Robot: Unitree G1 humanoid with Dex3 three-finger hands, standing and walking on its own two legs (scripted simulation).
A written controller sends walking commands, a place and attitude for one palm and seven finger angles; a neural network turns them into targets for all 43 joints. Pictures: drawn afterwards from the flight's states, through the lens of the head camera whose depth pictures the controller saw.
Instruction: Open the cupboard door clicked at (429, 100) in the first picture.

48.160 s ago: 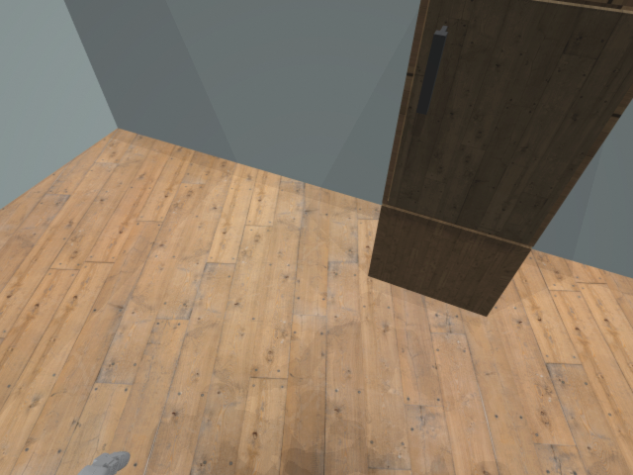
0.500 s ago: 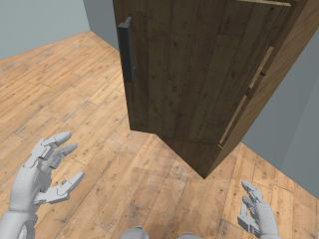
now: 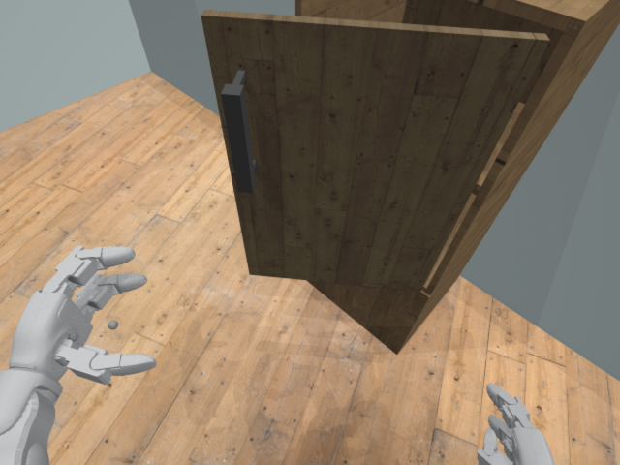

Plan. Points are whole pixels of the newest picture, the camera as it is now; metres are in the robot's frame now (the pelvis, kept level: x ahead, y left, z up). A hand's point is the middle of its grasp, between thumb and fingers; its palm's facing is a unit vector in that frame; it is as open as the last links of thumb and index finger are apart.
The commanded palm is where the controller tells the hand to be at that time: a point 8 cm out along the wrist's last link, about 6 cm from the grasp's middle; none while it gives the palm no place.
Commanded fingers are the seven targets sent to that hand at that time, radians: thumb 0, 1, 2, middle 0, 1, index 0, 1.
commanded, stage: raise the hand with hooked fingers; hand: left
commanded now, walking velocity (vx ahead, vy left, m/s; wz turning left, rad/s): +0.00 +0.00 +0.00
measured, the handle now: (243, 135) +0.53 +0.14 +0.13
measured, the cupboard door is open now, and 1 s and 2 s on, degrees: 37 37 37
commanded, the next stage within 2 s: move the hooked fingers beside the handle in 0.98 s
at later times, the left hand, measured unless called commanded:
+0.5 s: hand (29, 247) +0.30 +0.32 +0.15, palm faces +0.07 -1.00 -0.06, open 14.0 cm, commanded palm +0.25 +0.36 +0.15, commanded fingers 0.00 -0.50 0.30 -0.30 -1.20 -0.30 -1.20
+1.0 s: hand (65, 251) +0.29 +0.28 +0.15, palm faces +0.04 -1.00 -0.05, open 14.0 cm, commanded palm +0.26 +0.33 +0.15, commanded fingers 0.00 -0.50 0.30 -0.30 -1.20 -0.30 -1.20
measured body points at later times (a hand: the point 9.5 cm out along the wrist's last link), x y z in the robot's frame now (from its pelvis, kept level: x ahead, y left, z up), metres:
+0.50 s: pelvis +0.00 +0.03 +0.02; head +0.01 +0.03 +0.47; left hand +0.29 +0.37 +0.16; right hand +0.18 -0.19 -0.06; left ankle -0.01 +0.06 -0.71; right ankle +0.01 -0.09 -0.71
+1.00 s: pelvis +0.01 +0.00 +0.02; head +0.02 +0.00 +0.47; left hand +0.29 +0.34 +0.15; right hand +0.18 -0.23 -0.06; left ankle -0.01 +0.06 -0.71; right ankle +0.01 -0.09 -0.71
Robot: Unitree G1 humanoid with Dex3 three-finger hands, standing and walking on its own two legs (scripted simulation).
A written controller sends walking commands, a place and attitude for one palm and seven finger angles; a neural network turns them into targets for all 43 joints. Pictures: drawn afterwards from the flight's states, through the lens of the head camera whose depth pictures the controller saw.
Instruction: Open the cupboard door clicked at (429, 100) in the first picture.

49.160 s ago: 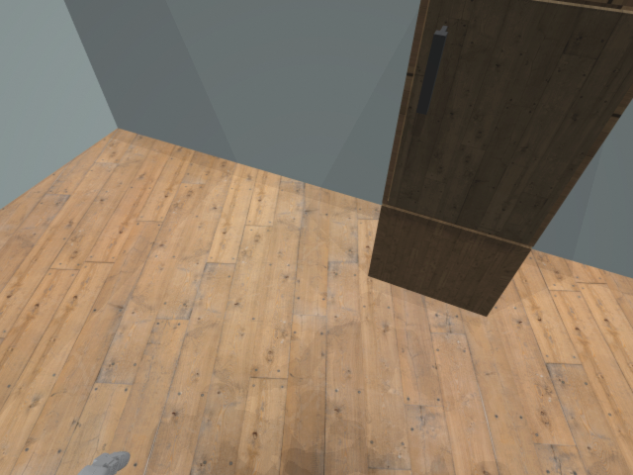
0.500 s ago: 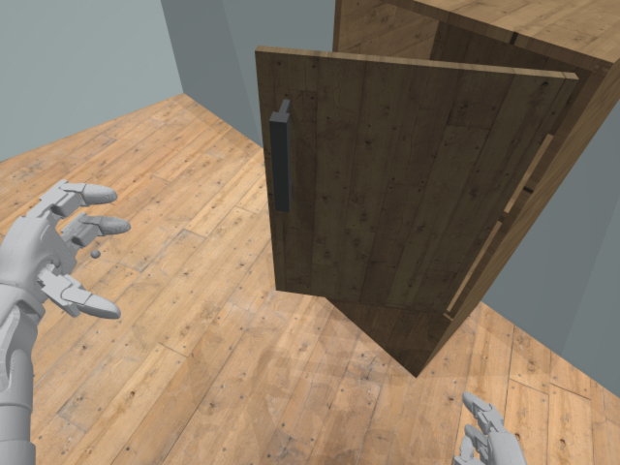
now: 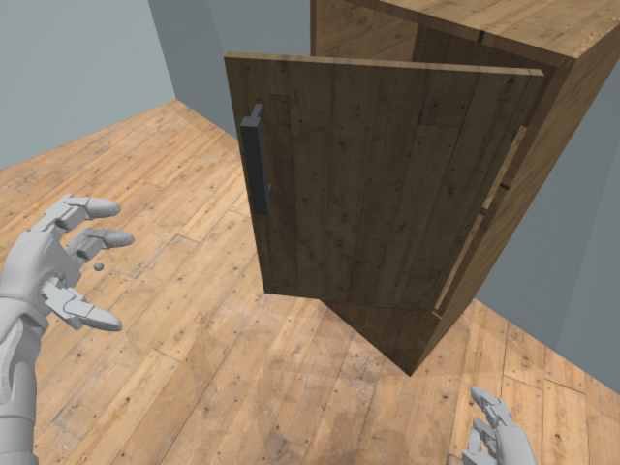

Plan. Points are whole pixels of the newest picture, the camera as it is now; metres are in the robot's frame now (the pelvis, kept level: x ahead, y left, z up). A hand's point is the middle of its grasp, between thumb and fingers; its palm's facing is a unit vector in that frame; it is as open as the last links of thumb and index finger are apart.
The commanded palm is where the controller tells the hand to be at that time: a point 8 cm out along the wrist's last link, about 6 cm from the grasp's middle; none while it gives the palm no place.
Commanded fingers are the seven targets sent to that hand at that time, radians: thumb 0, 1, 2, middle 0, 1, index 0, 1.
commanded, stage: move the hooked fingers beside the handle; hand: left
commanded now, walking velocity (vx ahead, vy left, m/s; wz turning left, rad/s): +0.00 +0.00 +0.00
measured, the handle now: (260, 161) +0.53 +0.13 +0.11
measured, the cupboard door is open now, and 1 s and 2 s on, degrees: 37 37 37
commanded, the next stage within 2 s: none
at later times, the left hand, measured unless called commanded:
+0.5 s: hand (138, 233) +0.35 +0.25 +0.13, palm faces +0.02 -1.00 -0.03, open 14.0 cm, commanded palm +0.32 +0.30 +0.13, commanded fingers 0.00 -0.50 0.30 -0.30 -1.20 -0.30 -1.20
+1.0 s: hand (166, 204) +0.41 +0.24 +0.12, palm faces -0.05 -1.00 +0.00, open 14.0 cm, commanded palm +0.38 +0.29 +0.12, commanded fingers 0.00 -0.50 0.30 -0.30 -1.20 -0.30 -1.20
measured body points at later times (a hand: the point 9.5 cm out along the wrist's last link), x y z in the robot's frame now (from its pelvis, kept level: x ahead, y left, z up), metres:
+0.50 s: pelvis -0.01 -0.03 +0.00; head +0.02 -0.04 +0.44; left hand +0.34 +0.30 +0.13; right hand +0.12 -0.29 -0.10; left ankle -0.02 +0.06 -0.73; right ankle +0.00 -0.09 -0.73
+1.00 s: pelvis +0.00 +0.00 -0.01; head +0.04 +0.00 +0.44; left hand +0.41 +0.29 +0.12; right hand +0.08 -0.27 -0.11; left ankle -0.02 +0.06 -0.73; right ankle +0.00 -0.09 -0.73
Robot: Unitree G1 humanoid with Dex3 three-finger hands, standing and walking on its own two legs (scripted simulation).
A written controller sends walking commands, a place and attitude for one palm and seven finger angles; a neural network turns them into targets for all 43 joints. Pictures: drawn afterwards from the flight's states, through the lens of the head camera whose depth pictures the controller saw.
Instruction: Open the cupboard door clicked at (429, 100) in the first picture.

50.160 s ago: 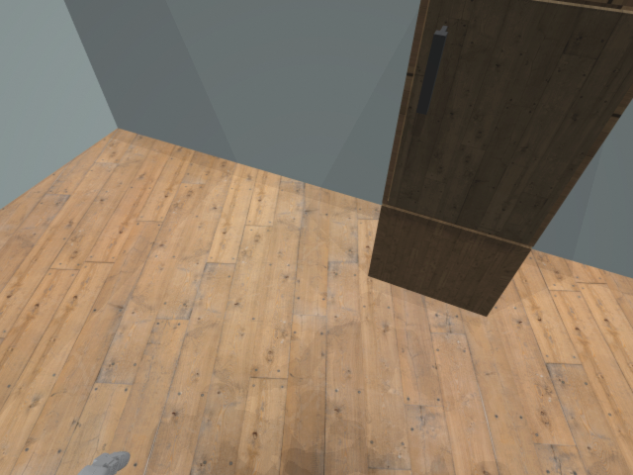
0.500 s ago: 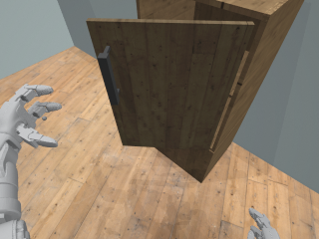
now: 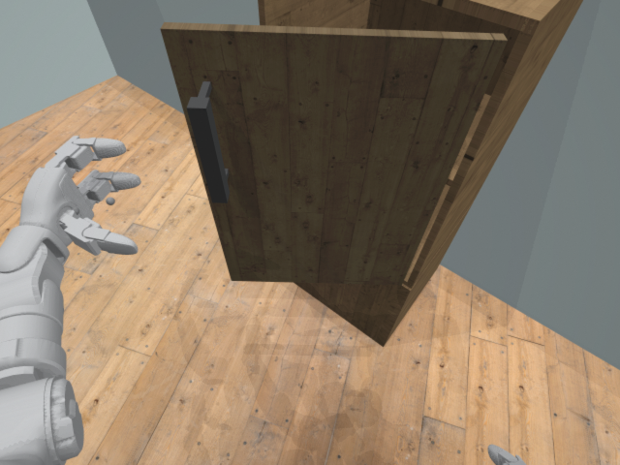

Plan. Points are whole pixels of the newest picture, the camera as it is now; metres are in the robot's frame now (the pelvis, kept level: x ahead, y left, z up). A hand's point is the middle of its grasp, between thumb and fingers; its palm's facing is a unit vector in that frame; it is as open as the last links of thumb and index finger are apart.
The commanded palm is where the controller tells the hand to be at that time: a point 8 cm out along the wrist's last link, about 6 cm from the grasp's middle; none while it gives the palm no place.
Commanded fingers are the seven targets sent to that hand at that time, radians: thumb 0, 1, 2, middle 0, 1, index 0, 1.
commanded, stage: move the hooked fingers beside the handle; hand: left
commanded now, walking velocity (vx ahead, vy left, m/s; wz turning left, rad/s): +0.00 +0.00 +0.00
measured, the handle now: (213, 146) +0.53 +0.15 +0.11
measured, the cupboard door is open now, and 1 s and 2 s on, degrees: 37 37 37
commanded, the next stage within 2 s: slide the fingers in behind the handle in 1.48 s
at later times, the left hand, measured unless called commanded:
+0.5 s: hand (142, 179) +0.45 +0.23 +0.12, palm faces +0.02 -1.00 +0.00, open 14.0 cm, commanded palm +0.43 +0.28 +0.12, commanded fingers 0.00 -0.50 0.30 -0.30 -1.20 -0.30 -1.20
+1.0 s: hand (158, 164) +0.48 +0.22 +0.12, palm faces +0.04 -1.00 -0.02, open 14.0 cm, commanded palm +0.45 +0.27 +0.12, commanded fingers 0.00 -0.50 0.30 -0.30 -1.20 -0.30 -1.20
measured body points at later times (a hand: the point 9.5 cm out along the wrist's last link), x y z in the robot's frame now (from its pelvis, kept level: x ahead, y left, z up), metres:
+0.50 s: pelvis +0.01 +0.02 +0.00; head +0.06 +0.02 +0.45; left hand +0.45 +0.29 +0.12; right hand +0.06 -0.24 -0.11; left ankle -0.02 +0.06 -0.72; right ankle +0.01 -0.09 -0.72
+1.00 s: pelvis +0.01 -0.01 +0.00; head +0.08 -0.01 +0.44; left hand +0.47 +0.27 +0.12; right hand -0.01 -0.28 -0.12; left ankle -0.02 +0.06 -0.72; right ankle +0.01 -0.09 -0.72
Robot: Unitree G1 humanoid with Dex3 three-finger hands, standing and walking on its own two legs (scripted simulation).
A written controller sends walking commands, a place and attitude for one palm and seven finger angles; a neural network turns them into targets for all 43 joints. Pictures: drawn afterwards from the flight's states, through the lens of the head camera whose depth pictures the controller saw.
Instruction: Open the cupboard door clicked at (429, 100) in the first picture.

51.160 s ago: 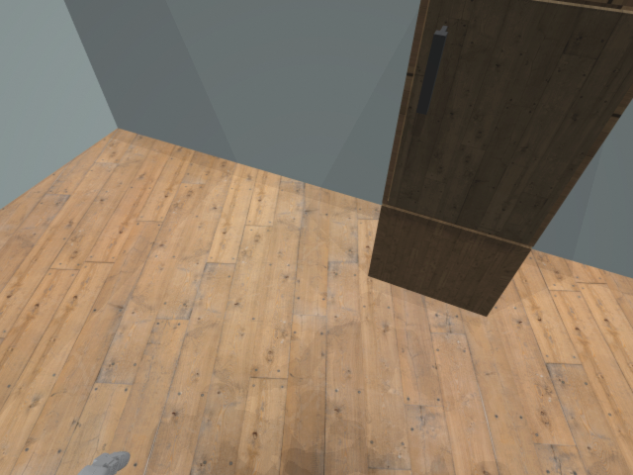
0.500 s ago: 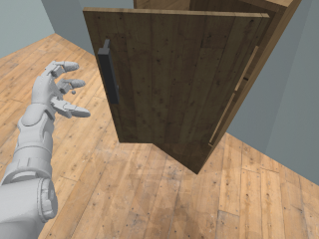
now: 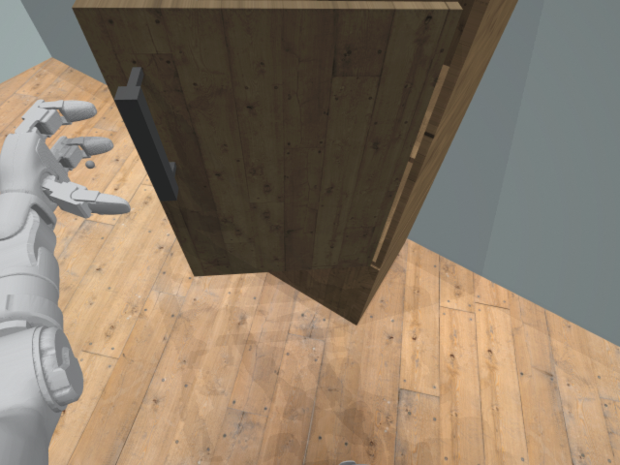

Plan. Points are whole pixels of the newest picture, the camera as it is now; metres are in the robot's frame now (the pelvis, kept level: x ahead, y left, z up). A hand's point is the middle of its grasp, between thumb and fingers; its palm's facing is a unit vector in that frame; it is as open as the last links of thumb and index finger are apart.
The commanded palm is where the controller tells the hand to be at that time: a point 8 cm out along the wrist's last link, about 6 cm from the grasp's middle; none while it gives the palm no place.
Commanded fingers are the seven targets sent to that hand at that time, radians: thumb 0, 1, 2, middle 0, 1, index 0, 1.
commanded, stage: move the hooked fingers beside the handle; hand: left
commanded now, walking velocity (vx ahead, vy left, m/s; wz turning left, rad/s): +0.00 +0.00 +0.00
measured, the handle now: (154, 139) +0.52 +0.18 +0.12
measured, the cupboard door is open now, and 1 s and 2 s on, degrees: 37 37 37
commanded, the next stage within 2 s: slide the fingers in behind the handle in 0.48 s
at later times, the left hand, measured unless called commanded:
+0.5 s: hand (85, 164) +0.46 +0.25 +0.13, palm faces +0.06 -1.00 -0.01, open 14.0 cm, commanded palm +0.43 +0.30 +0.12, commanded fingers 0.00 -0.50 0.30 -0.30 -1.20 -0.30 -1.20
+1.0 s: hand (122, 164) +0.47 +0.21 +0.12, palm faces +0.03 -1.00 +0.00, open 14.0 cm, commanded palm +0.44 +0.26 +0.12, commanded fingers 0.00 -0.50 0.30 -0.30 -1.20 -0.30 -1.20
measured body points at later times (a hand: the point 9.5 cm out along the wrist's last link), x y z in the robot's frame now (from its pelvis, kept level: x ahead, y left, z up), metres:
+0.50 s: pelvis +0.00 +0.00 +0.00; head +0.07 +0.01 +0.44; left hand +0.45 +0.30 +0.13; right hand +0.05 -0.27 -0.11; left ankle -0.03 +0.07 -0.72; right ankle +0.00 -0.08 -0.72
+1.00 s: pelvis +0.00 +0.02 +0.00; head +0.06 +0.03 +0.44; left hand +0.46 +0.26 +0.12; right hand +0.03 -0.24 -0.12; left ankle -0.03 +0.07 -0.72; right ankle +0.00 -0.08 -0.72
